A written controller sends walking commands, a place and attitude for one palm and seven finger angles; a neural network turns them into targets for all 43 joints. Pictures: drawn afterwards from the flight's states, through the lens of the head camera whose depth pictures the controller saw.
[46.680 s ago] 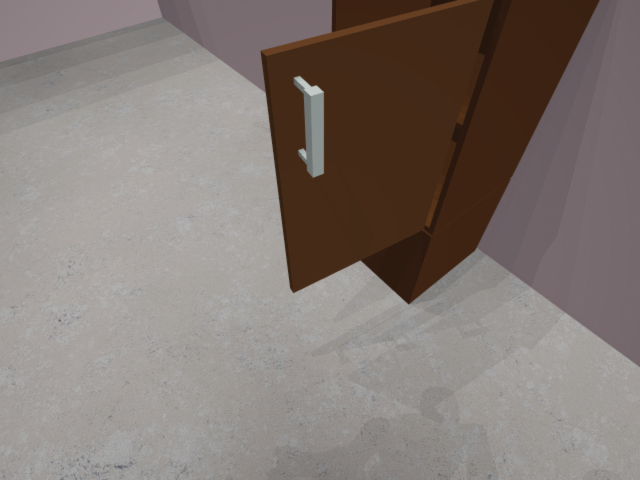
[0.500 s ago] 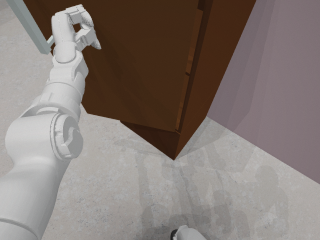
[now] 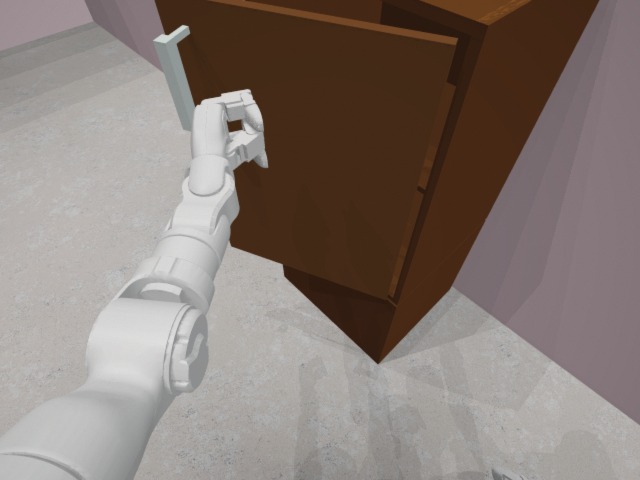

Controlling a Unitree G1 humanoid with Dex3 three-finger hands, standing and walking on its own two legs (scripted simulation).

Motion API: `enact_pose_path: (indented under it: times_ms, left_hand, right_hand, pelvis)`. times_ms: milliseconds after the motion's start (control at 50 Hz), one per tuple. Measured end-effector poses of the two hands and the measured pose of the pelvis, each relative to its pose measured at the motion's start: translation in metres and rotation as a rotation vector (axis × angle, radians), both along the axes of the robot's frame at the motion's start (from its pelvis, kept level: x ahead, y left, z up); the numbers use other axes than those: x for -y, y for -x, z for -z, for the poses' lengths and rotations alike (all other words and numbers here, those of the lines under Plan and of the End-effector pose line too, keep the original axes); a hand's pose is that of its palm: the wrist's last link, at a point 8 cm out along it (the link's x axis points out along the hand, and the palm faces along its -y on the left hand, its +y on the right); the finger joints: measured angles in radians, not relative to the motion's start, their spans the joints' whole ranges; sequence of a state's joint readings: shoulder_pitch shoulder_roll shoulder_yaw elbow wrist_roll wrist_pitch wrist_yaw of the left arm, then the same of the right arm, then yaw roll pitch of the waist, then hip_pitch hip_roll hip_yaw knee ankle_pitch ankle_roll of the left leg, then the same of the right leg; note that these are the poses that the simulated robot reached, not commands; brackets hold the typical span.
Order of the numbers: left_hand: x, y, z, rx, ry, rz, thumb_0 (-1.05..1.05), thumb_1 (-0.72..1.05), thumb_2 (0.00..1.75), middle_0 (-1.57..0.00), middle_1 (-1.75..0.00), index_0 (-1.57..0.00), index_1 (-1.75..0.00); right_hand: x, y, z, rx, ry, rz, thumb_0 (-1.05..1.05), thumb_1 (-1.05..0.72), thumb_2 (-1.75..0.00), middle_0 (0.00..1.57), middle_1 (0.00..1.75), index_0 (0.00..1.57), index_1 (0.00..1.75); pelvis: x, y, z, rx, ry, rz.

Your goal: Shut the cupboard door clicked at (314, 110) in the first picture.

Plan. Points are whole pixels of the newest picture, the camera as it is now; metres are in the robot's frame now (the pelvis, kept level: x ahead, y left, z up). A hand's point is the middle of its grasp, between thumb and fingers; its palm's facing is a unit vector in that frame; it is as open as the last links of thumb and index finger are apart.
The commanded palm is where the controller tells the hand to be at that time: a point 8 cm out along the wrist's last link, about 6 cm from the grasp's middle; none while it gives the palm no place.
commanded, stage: draw the hand back to the body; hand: left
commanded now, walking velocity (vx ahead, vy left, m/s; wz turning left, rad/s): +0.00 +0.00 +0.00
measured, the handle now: (186, 80) +0.66 +0.17 +0.15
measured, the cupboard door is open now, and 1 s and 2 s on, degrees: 24 24 24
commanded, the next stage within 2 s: step back with the hand held close in 1.64 s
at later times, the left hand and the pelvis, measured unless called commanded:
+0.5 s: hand (175, 192) +0.40 +0.14 +0.17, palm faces +0.08 -1.00 -0.01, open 3.1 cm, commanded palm +0.35 +0.19 +0.17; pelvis +0.00 +0.01 +0.01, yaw -2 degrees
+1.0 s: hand (40, 308) +0.26 +0.23 +0.18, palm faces +0.33 -0.90 -0.29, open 4.1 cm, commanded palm +0.21 +0.27 +0.18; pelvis +0.01 +0.01 +0.02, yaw +0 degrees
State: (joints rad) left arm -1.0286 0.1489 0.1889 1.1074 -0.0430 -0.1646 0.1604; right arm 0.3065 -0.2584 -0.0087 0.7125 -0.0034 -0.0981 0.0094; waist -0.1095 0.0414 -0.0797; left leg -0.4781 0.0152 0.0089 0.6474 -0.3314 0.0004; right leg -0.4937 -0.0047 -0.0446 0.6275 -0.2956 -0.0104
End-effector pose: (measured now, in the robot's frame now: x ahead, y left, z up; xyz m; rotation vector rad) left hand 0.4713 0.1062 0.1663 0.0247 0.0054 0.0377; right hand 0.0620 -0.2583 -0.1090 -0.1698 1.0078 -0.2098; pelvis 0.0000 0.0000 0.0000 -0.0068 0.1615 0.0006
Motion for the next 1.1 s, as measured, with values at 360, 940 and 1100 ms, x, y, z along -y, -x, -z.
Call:
enact_pose_path:
  times_ms: [360, 940, 1100]
  left_hand:
    - [-0.067, 0.048, 0.016, 0.047, 0.023, -0.055, 0.02, 0.90, 0.90, -1.29, -1.50, -1.30, -1.50]
    - [-0.158, 0.238, -0.017, 0.189, -0.281, -0.251, 0.02, 0.89, 0.90, -0.87, -1.04, -0.88, -1.04]
    - [-0.178, 0.268, -0.021, 0.156, -0.368, -0.312, 0.01, 0.89, 0.90, -0.66, -0.80, -0.67, -0.80]
  right_hand:
    - [-0.012, 0.054, 0.005, -0.087, -0.042, 0.104, 0.01, -0.91, -0.90, 0.20, 0.30, 0.20, 0.30]
    - [-0.068, -0.131, -0.055, 0.347, -0.066, -0.220, 0.01, -0.91, -0.90, 0.20, 0.30, 0.20, 0.30]
    - [-0.061, -0.111, -0.035, 0.248, -0.080, -0.161, 0.01, -0.91, -0.90, 0.20, 0.30, 0.20, 0.30]
  pelvis:
    - [-0.005, -0.003, -0.006, 0.055, -0.001, 0.051]
    - [-0.008, -0.003, -0.020, 0.228, -0.002, -0.009]
    - [-0.010, -0.014, -0.021, 0.225, -0.002, 0.002]
